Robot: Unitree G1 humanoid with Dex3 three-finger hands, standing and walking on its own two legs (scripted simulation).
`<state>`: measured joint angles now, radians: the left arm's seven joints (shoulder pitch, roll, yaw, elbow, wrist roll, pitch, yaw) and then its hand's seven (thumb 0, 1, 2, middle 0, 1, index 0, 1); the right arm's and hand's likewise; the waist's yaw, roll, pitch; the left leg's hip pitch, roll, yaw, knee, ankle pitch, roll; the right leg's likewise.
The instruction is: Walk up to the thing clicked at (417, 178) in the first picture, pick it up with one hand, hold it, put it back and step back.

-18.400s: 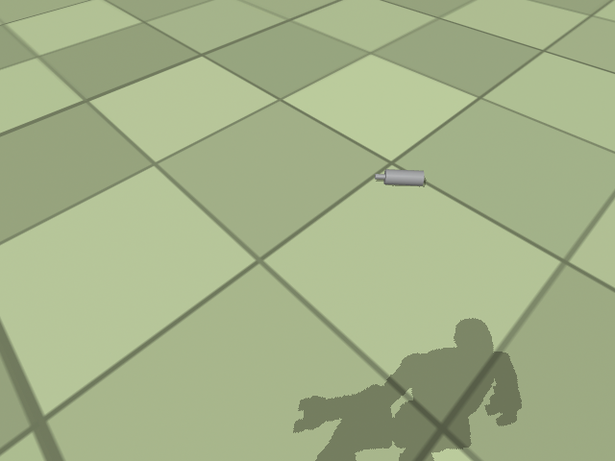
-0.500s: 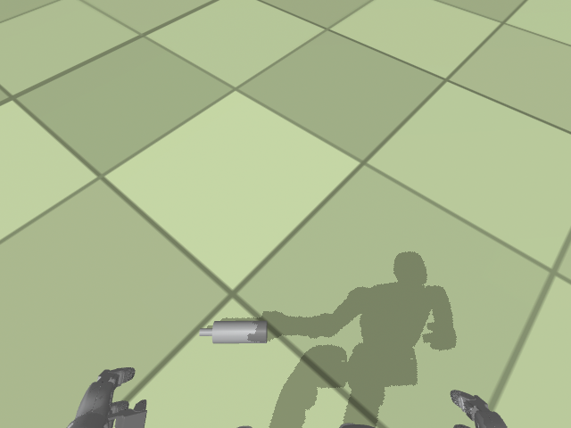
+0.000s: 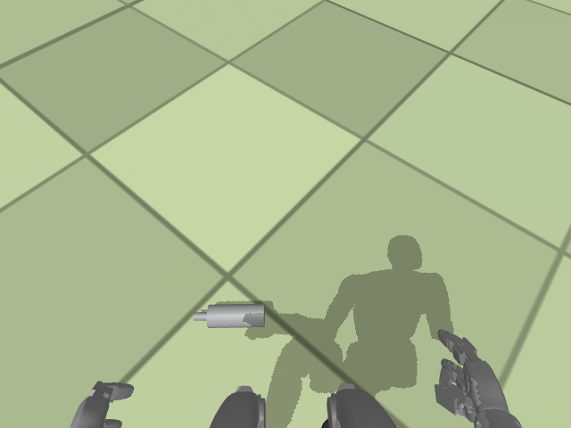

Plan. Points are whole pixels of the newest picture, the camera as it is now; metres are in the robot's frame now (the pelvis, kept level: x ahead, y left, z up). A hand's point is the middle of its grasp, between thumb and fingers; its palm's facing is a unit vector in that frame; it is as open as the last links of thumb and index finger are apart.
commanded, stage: rise first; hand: left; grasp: from above
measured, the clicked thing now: (229, 315) +0.45 +0.19 -0.66
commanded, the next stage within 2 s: none
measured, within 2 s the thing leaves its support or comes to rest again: neither
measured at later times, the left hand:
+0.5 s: hand (165, 384) +0.22 +0.26 -0.30, palm faces -0.43 -0.56 -0.71, open 14.1 cm
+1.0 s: hand (189, 339) +0.34 +0.25 -0.44, palm faces -0.50 -0.15 -0.85, open 14.0 cm
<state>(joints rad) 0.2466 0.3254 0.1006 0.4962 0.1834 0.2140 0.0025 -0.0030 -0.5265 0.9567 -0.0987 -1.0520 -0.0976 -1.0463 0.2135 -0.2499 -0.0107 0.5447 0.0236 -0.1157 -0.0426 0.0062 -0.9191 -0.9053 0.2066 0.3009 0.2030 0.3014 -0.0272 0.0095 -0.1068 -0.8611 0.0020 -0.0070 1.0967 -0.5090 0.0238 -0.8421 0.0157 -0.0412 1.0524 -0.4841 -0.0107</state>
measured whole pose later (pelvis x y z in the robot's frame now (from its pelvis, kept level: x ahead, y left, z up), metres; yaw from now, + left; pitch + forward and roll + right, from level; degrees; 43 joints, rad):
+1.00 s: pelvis -0.08 -0.01 -0.29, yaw -3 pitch +35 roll -4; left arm -0.74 0.60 0.06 1.23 1.06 -0.22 0.27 0.00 -0.50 1.01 -0.08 -1.03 -0.08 -1.03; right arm 0.17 -0.27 -0.03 0.73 -0.05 -0.08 0.07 0.00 -0.88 -0.90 0.21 0.30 0.20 0.30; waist -0.14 0.01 -0.14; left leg -2.10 0.01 -0.04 2.15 -0.66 0.03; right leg -2.07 -0.01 -0.10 2.09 -0.64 -0.04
